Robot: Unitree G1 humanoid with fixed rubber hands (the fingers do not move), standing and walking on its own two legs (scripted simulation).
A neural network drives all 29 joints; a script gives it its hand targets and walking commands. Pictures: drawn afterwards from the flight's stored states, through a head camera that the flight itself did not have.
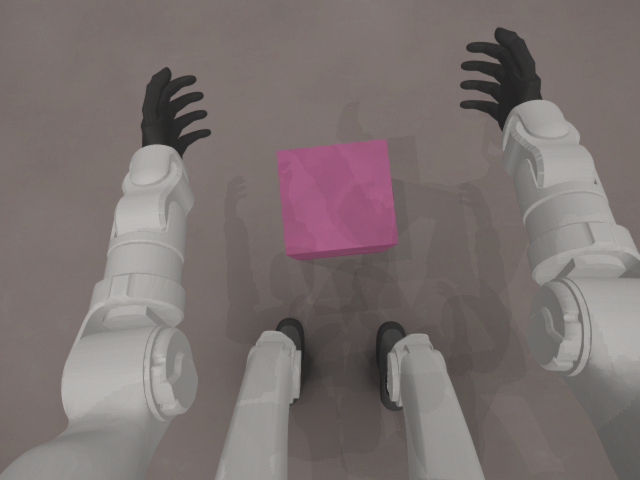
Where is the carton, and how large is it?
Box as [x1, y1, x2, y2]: [276, 139, 397, 259]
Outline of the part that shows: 385,139 276,151 285,253 287,255 296,259 304,259 382,251 397,243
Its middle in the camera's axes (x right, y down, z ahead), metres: +0.04 -0.08 +0.86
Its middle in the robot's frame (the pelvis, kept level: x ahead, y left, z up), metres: +0.49 +0.02 -0.51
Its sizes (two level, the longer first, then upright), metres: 0.210 0.200 0.250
